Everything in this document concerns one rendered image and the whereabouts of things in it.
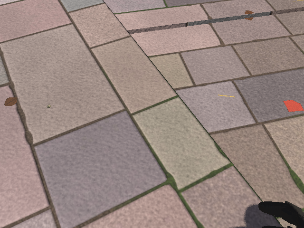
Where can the robot right hand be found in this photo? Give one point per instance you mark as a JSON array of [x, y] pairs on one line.
[[285, 210]]

